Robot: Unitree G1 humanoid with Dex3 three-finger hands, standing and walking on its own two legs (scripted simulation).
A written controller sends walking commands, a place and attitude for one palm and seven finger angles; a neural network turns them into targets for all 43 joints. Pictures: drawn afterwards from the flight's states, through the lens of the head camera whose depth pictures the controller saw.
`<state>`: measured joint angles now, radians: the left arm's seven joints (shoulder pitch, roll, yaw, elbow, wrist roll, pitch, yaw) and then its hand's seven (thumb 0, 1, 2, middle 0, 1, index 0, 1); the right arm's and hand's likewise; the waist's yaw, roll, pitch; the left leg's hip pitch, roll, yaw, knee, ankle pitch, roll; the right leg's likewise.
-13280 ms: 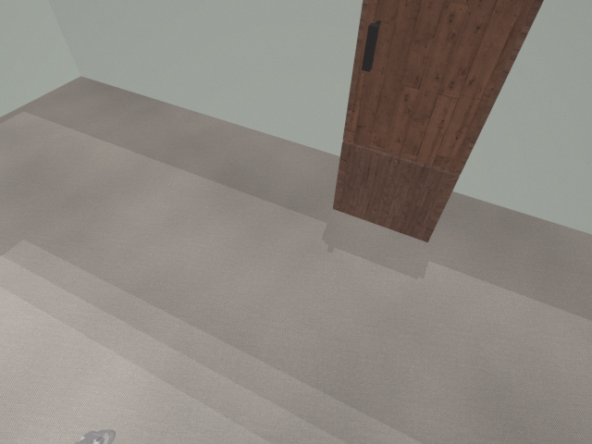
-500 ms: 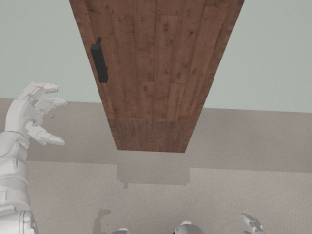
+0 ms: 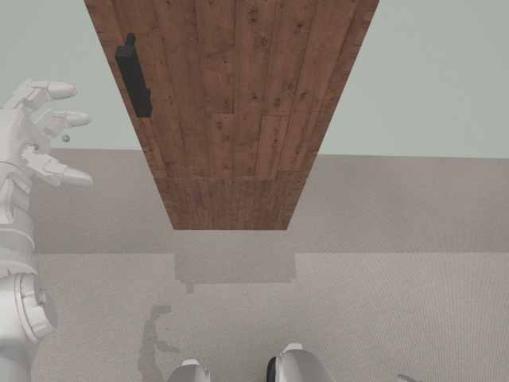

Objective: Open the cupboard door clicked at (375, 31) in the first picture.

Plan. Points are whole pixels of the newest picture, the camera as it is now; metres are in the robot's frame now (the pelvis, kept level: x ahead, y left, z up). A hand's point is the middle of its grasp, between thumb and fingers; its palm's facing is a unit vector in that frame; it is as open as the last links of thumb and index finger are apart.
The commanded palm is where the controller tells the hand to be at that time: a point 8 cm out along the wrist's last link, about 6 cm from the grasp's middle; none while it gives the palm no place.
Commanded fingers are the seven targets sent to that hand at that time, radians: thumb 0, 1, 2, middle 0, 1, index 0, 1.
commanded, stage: move the hooked fingers beside the handle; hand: left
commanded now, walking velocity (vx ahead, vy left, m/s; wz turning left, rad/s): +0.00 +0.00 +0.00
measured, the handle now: (137, 76) +0.61 +0.19 +0.08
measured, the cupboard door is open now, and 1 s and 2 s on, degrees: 0 0 0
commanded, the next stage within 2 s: slide the fingers in behind the handle in 1.44 s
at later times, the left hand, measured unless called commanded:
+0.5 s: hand (80, 95) +0.54 +0.27 +0.09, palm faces -0.04 -1.00 -0.01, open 14.0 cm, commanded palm +0.54 +0.31 +0.08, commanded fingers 0.00 -0.50 0.30 -0.30 -1.20 -0.30 -1.20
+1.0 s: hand (81, 94) +0.55 +0.27 +0.09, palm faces -0.04 -1.00 -0.01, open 14.0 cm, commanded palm +0.53 +0.30 +0.08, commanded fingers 0.00 -0.50 0.30 -0.30 -1.20 -0.30 -1.20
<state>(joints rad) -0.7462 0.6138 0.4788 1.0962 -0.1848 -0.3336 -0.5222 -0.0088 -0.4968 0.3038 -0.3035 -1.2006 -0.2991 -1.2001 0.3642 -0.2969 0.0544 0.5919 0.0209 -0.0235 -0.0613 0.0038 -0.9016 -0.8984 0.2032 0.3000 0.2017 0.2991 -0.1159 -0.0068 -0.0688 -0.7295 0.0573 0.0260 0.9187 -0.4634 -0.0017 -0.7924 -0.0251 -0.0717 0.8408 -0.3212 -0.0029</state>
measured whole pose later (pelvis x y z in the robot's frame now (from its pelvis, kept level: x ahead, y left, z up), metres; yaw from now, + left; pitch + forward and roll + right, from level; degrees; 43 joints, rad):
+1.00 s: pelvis +0.03 +0.02 +0.00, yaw -2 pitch +23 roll -5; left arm -0.93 0.73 0.51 1.15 -0.10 -0.28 -0.47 -0.01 -0.50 0.30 -0.30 -1.20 -0.30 -1.20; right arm 0.45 -0.27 0.06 0.56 -0.02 0.13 0.00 0.00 -0.90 -0.90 0.20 0.30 0.20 0.30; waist -0.20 0.02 -0.09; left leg -0.85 0.08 0.01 0.96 -0.52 0.01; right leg -0.88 0.00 -0.08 0.81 -0.33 0.02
